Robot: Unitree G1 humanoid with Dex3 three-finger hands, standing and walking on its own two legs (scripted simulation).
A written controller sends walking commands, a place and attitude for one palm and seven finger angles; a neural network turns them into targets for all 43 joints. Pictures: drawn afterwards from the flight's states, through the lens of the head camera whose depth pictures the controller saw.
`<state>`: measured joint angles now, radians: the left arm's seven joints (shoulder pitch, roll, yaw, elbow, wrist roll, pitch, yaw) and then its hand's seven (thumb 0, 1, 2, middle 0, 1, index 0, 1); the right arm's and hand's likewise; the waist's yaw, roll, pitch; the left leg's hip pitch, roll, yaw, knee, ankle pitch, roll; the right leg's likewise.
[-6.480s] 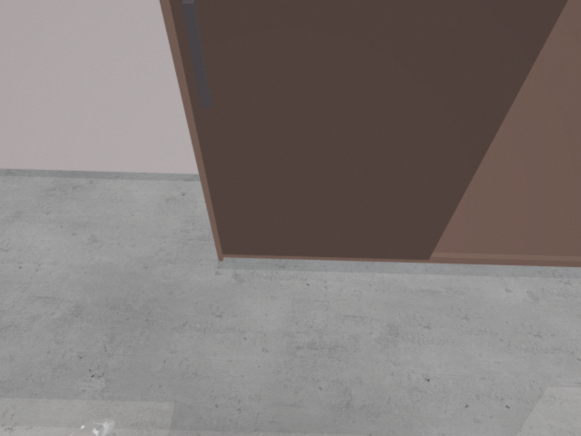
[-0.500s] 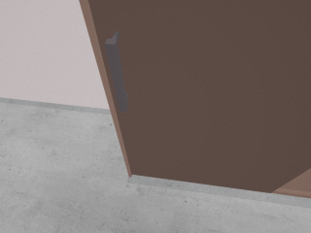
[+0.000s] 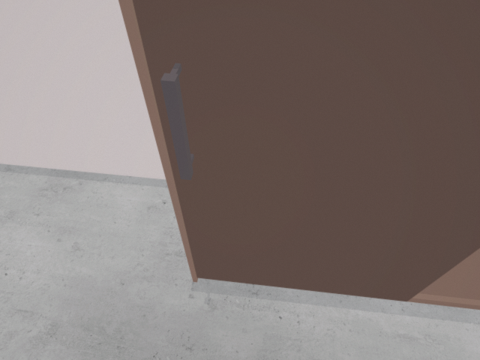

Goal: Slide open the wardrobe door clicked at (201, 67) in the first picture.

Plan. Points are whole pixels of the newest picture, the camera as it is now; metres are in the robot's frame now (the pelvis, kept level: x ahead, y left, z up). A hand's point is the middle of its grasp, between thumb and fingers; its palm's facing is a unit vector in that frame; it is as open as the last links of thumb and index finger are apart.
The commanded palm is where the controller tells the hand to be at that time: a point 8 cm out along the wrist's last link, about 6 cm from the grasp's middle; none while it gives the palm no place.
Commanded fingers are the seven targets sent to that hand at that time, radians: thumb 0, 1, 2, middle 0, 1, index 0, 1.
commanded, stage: come to a stop and stand still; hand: left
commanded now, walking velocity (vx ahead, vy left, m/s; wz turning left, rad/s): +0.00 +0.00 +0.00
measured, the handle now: (182, 127) +0.50 +0.15 +0.11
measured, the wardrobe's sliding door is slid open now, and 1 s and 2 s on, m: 0.00 0.00 0.00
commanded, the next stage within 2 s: look again from close up in 1.08 s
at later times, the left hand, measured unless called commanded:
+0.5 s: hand out of the picture -0.03 +0.17 -0.18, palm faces +0.03 -0.98 -0.18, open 7.3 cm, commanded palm none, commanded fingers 0.00 0.90 0.90 -0.20 -0.30 -0.20 -0.30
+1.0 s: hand out of the picture -0.10 +0.20 -0.18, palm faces +0.10 -0.98 -0.16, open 7.3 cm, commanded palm none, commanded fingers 0.00 0.90 0.90 -0.20 -0.30 -0.20 -0.30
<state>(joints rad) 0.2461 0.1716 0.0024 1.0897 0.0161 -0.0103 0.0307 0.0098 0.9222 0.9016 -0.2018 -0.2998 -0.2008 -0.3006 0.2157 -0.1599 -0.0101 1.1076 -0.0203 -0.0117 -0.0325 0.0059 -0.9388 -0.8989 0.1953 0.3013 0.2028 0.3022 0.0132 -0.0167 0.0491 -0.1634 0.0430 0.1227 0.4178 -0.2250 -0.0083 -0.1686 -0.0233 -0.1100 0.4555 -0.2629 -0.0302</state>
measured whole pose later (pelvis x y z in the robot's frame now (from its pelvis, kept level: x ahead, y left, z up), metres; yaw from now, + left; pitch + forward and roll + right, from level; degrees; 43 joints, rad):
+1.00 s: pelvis -0.07 +0.04 -0.01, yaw +3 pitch -2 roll -1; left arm 0.40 0.13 0.00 1.06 0.02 0.00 0.03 0.01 0.91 0.90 -0.20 -0.30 -0.20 -0.30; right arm 0.35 -0.13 -0.01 1.05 -0.03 0.01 -0.01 0.00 -0.91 -0.90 0.20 0.30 0.20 0.30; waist 0.00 0.00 0.00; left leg -0.30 -0.01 0.07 0.50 -0.17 0.06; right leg -0.27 -0.05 -0.08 0.49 -0.20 0.00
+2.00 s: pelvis -0.06 +0.04 +0.00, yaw +3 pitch -1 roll -1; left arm 0.37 0.11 0.01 1.07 0.02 -0.01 0.03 0.01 0.91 0.90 -0.20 -0.30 -0.20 -0.30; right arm 0.33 -0.11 -0.01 1.09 -0.02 0.00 -0.02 0.01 -0.91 -0.90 0.20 0.30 0.20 0.30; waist 0.00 -0.01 0.01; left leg -0.29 -0.02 0.06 0.47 -0.16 0.05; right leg -0.26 -0.03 -0.05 0.46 -0.18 0.01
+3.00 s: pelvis -0.03 +0.02 +0.00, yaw +2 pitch -1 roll +0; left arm 0.38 0.11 0.02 1.07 0.02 -0.01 0.02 0.01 0.91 0.90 -0.20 -0.30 -0.20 -0.30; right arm 0.34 -0.11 -0.01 1.11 -0.03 0.00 -0.02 0.00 -0.91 -0.90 0.19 0.30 0.20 0.30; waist 0.01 -0.01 0.00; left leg -0.25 0.01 0.08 0.49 -0.24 0.03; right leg -0.23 0.00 -0.03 0.49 -0.25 -0.02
